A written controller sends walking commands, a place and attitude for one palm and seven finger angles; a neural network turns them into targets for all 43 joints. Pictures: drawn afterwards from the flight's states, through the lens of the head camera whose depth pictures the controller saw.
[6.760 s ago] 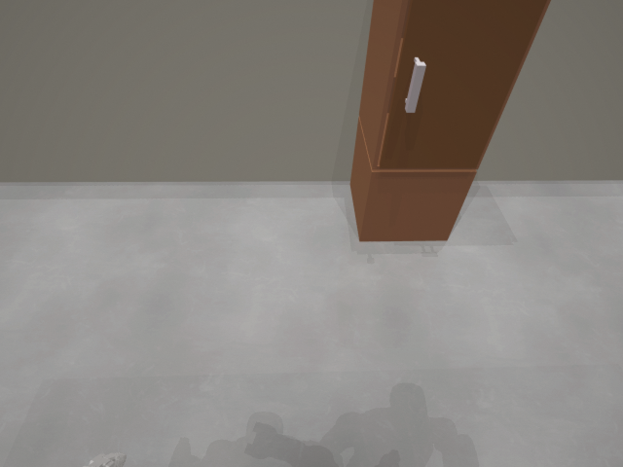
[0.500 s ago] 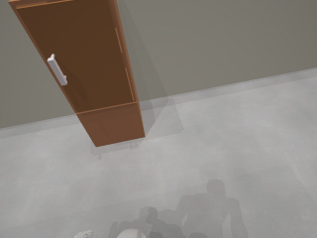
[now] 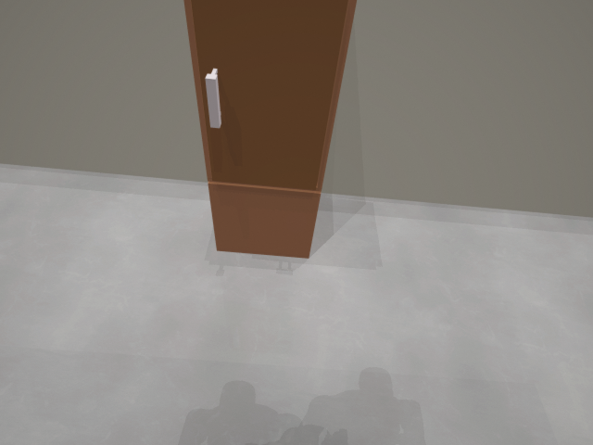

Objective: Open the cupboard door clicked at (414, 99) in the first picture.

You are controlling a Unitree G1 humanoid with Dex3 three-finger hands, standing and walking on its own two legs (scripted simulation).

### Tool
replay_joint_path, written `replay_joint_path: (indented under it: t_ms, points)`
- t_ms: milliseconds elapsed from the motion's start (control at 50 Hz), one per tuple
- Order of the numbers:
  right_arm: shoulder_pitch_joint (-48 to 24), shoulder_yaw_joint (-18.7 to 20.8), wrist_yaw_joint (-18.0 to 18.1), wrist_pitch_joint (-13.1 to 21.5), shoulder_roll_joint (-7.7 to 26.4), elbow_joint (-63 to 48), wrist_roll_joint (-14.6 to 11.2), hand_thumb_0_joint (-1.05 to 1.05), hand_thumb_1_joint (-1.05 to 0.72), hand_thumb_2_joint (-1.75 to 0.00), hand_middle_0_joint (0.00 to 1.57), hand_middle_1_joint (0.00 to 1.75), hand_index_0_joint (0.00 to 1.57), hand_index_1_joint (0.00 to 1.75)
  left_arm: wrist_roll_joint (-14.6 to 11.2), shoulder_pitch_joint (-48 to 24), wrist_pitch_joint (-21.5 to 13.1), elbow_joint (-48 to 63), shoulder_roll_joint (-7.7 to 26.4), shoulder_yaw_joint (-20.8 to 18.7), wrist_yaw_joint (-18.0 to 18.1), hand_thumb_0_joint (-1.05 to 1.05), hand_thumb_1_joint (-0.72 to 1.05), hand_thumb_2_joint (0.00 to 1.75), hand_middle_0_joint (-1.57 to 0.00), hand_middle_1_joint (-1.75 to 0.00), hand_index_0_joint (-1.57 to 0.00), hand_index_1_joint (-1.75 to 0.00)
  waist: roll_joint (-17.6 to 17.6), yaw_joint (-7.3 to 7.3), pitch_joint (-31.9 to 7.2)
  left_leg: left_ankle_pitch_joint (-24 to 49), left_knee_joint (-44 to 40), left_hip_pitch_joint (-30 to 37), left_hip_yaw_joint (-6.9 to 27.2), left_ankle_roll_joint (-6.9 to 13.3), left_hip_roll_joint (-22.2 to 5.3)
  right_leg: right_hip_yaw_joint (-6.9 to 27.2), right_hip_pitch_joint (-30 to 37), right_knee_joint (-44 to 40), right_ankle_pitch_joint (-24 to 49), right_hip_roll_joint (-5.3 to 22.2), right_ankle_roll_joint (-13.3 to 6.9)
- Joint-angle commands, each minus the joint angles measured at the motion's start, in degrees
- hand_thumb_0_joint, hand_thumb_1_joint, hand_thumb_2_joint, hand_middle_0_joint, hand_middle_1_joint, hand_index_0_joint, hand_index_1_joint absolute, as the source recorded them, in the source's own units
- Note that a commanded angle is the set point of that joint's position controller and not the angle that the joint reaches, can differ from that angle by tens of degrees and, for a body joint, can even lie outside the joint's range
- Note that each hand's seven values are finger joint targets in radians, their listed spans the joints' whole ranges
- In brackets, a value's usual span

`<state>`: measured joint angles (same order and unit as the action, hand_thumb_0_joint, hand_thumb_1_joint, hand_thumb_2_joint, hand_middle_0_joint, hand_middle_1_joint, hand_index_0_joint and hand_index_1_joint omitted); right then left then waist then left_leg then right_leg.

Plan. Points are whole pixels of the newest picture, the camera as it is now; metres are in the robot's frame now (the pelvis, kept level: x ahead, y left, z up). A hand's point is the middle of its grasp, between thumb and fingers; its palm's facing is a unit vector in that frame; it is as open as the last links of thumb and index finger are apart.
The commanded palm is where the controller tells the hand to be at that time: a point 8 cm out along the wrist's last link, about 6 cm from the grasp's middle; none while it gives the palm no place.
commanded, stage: take the last steps up to it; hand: left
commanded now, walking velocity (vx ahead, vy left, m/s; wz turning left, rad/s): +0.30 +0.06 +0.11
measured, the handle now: (215, 98) +0.92 +0.30 -0.03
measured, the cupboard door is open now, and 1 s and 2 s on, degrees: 0 0 0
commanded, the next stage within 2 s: come to a stop and stand still in 1.10 s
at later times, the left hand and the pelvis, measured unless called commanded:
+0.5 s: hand (208, 425) +0.18 +0.14 -0.16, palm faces +0.10 -0.97 -0.23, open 7.3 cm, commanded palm none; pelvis +0.11 -0.04 -0.01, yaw +3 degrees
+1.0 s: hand (160, 413) +0.19 +0.23 -0.19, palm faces +0.13 -0.98 -0.14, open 7.4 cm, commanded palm none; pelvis +0.27 +0.07 -0.01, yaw +2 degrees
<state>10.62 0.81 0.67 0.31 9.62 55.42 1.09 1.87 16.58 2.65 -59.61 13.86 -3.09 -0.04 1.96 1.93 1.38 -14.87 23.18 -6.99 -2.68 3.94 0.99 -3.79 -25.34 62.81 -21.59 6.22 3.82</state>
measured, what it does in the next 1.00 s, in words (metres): walks ahead: right foot, then left foot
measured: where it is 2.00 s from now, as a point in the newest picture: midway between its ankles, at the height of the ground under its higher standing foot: (252, 432)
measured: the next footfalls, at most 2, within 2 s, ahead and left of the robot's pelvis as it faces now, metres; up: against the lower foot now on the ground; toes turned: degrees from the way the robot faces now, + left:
right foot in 0.36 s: +0.17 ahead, -0.14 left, +0.00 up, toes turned -6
left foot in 0.86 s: +0.34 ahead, +0.16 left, +0.00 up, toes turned +12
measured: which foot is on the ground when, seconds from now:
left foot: down 0.00-0.36, up 0.38-0.84, down 0.86-1.00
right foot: up 0.00-0.34, down 0.36-0.86, up 0.88-1.00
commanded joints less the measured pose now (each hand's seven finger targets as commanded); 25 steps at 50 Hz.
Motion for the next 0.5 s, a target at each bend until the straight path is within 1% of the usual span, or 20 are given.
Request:
replay_joint_path:
  t_ms: [0,20,100,120,140,180,200,220,260,280,300,320,340,360,380,400,420,440,460,480]
  points:
    - [8.0,2.7,0.6,1.6,9.6,0.4,-0.4,0.00,-0.90,-0.90,0.20,0.30,0.20,0.30,-0.1,-2.9,-2.0,4.4,2.8,-0.4,-0.3,0.00,0.90,0.90,-0.20,-0.30,-0.20,-0.30,-8.7,-2.94,3.4,6.9,-12.5,4.4,13.0,6.1,-13.9,0.4,-10.1,-0.3,3.6,0.9,0.5]
    - [9.1,2.7,0.6,1.8,9.2,0.9,-0.4,0.00,-0.90,-0.90,0.20,0.30,0.20,0.30,-0.1,-3.9,-2.2,4.6,3.1,-0.5,-0.4,0.00,0.90,0.90,-0.20,-0.30,-0.20,-0.30,-9.0,-3.15,3.6,5.4,-13.1,4.6,14.1,6.6,-14.0,0.6,-10.3,-1.7,3.8,1.1,0.5]
    - [11.7,2.9,0.8,2.2,8.5,2.2,-0.1,0.00,-0.90,-0.90,0.20,0.30,0.20,0.30,-0.1,-7.7,-2.4,6.1,1.7,-0.2,-0.5,0.00,0.90,0.90,-0.20,-0.30,-0.20,-0.30,-8.0,-3.68,5.8,0.6,-14.9,3.8,15.5,8.0,-15.1,0.8,-10.5,-8.8,4.0,1.6,0.3]
    - [12.6,2.8,0.9,2.4,8.3,2.6,0.0,0.00,-0.90,-0.90,0.20,0.30,0.20,0.30,-0.2,-9.0,-2.6,6.6,1.6,-0.2,-0.6,0.00,0.90,0.90,-0.20,-0.30,-0.20,-0.30,-8.4,-4.13,5.9,0.8,-14.9,4.2,16.2,8.4,-15.2,0.7,-10.1,-11.2,3.7,1.4,0.1]
    - [13.3,2.8,0.9,2.5,8.2,3.2,0.2,0.00,-0.90,-0.90,0.20,0.30,0.20,0.30,-0.2,-10.0,-2.7,6.9,1.2,-0.1,-0.7,0.00,0.90,0.90,-0.20,-0.30,-0.20,-0.30,-7.9,-4.31,6.0,1.5,-14.8,4.6,16.2,8.6,-15.6,0.7,-9.6,-13.4,3.4,1.3,-0.1]
    - [14.3,2.7,0.9,2.5,8.3,4.1,0.3,0.00,-0.90,-0.90,0.20,0.30,0.20,0.30,-0.3,-11.6,-3.0,7.5,0.4,0.1,-0.7,0.00,0.90,0.90,-0.20,-0.30,-0.20,-0.30,-7.6,-4.53,6.4,2.3,-14.1,3.5,15.9,8.5,-15.7,-0.1,-6.9,-17.9,2.8,0.7,-0.5]
    - [14.7,2.7,0.9,2.6,8.3,4.6,0.4,0.00,-0.90,-0.90,0.20,0.30,0.20,0.30,-0.4,-12.0,-3.2,7.5,-0.1,0.2,-0.7,0.00,0.90,0.90,-0.20,-0.30,-0.20,-0.30,-8.2,-4.58,6.3,3.3,-13.5,3.0,15.4,8.3,-15.5,-0.4,-5.4,-19.7,2.8,0.2,-0.8]
    - [15.0,2.7,0.9,2.6,8.3,5.1,0.4,0.00,-0.90,-0.90,0.20,0.30,0.20,0.30,-0.5,-12.0,-3.5,7.7,-0.1,0.2,-0.7,0.00,0.90,0.90,-0.20,-0.30,-0.20,-0.30,-8.2,-4.34,5.6,5.2,-12.4,3.2,15.5,8.2,-15.6,-0.9,-3.7,-21.9,2.1,-0.4,-1.1]
    - [14.9,2.5,0.9,2.6,8.1,5.9,0.5,0.00,-0.90,-0.90,0.20,0.30,0.20,0.30,-0.6,-10.1,-4.0,7.1,-0.6,-0.1,-0.7,0.00,0.90,0.90,-0.20,-0.30,-0.20,-0.30,-7.0,-3.04,5.1,7.9,-9.6,-0.1,13.7,7.2,-15.0,-1.5,2.9,-26.7,3.8,-1.6,-1.6]
    - [14.4,2.4,0.9,2.5,8.0,6.4,0.4,0.00,-0.90,-0.90,0.20,0.30,0.20,0.30,-0.6,-6.9,-4.3,5.9,-0.6,-0.2,-0.6,0.00,0.90,0.90,-0.20,-0.30,-0.20,-0.30,-6.1,-1.45,3.9,8.3,-6.2,-1.8,11.9,5.9,-13.5,-2.4,8.5,-30.6,6.4,-2.7,-1.9]
    - [14.8,2.2,0.9,2.6,7.3,6.8,0.2,0.00,-0.90,-0.90,0.20,0.30,0.20,0.30,-0.4,-2.7,-4.8,4.2,0.3,-0.6,-0.5,0.00,0.90,0.90,-0.20,-0.30,-0.20,-0.30,-3.5,0.15,2.2,8.6,-0.2,-5.1,9.6,4.1,-10.9,-2.7,16.9,-35.2,9.0,-3.3,-2.3]
    - [15.0,2.1,0.6,3.0,6.1,6.8,-0.3,0.00,-0.90,-0.90,0.20,0.30,0.20,0.30,-0.3,4.4,-5.6,2.1,3.4,-1.3,-0.1,0.00,0.90,0.90,-0.20,-0.30,-0.20,-0.30,2.3,3.20,-1.8,7.6,10.5,-11.0,6.3,1.8,-7.4,3.4,28.5,-38.9,8.3,1.5,-4.1]
    - [16.3,1.6,0.0,3.6,2.8,5.5,-0.6,0.00,-0.90,-0.90,0.20,0.30,0.20,0.30,0.1,11.6,-6.3,0.0,9.0,-2.5,0.5,0.00,0.90,0.90,-0.20,-0.30,-0.20,-0.30,15.4,4.80,-6.3,-8.2,26.0,-23.9,-0.1,-1.4,-0.8,22.5,40.3,-44.4,6.9,17.0,-9.7]
    - [13.5,2.1,0.0,3.0,5.6,3.7,-0.2,0.00,-0.90,-0.90,0.20,0.30,0.20,0.30,-0.9,15.0,-6.0,-0.6,11.0,-2.7,0.8,0.00,0.90,0.90,-0.20,-0.30,-0.20,-0.30,13.1,5.40,-5.9,-18.2,37.2,-28.2,2.3,-2.0,-0.5,32.0,36.8,-50.0,5.9,22.9,-13.2]
    - [13.7,3.0,-0.2,2.6,6.3,4.3,0.0,0.00,-0.90,-0.90,0.20,0.30,0.20,0.30,-1.2,10.7,-6.0,0.2,9.6,-2.6,1.0,0.00,0.90,0.90,-0.20,-0.30,-0.20,-0.30,7.9,3.40,-2.7,-14.2,42.2,-28.3,4.7,-1.9,-3.5,29.8,30.2,-52.0,-5.0,21.8,-13.8]
    - [10.9,3.0,-0.6,2.2,5.0,4.6,0.1,0.00,-0.90,-0.90,0.20,0.30,0.20,0.30,-1.2,6.5,-6.1,0.8,7.2,-2.1,1.0,0.00,0.90,0.90,-0.20,-0.30,-0.20,-0.30,6.1,2.72,2.9,-9.8,44.6,-29.2,4.5,-2.1,-5.2,28.3,22.0,-54.2,-11.6,19.9,-12.8]
    - [10.7,3.0,-0.8,1.7,3.8,5.1,0.1,0.00,-0.90,-0.90,0.20,0.30,0.20,0.30,-1.1,3.6,-6.0,1.5,4.2,-1.3,1.2,0.00,0.90,0.90,-0.20,-0.30,-0.20,-0.30,3.4,0.74,6.3,-5.6,45.1,-29.1,4.8,-2.3,-6.4,23.4,17.3,-55.1,-11.3,18.1,-11.4]
    - [11.5,2.9,-1.1,1.0,2.4,5.6,0.3,0.00,-0.90,-0.90,0.20,0.30,0.20,0.30,-1.0,2.0,-6.2,1.9,1.7,-0.5,1.2,0.00,0.90,0.90,-0.20,-0.30,-0.20,-0.30,2.3,-0.72,8.5,-1.8,44.1,-27.2,4.3,-3.1,-7.4,17.0,12.3,-55.6,-6.3,15.5,-9.6]
    - [13.1,2.7,-1.2,0.4,1.1,6.2,0.4,0.00,-0.90,-0.90,0.20,0.30,0.20,0.30,-1.0,1.7,-6.4,1.6,0.2,0.0,1.2,0.00,0.90,0.90,-0.20,-0.30,-0.20,-0.30,3.2,-1.95,8.6,0.6,43.0,-25.5,3.5,-3.8,-7.4,11.6,10.1,-55.9,-1.8,12.9,-8.4]
    - [14.1,2.6,-1.3,0.0,0.4,6.7,0.5,0.00,-0.90,-0.90,0.20,0.30,0.20,0.30,-1.0,2.6,-6.7,1.2,-0.5,0.3,1.1,0.00,0.90,0.90,-0.20,-0.30,-0.20,-0.30,4.1,-2.51,8.1,2.6,41.9,-24.8,2.6,-4.4,-7.2,7.8,9.8,-55.9,2.5,10.9,-7.6]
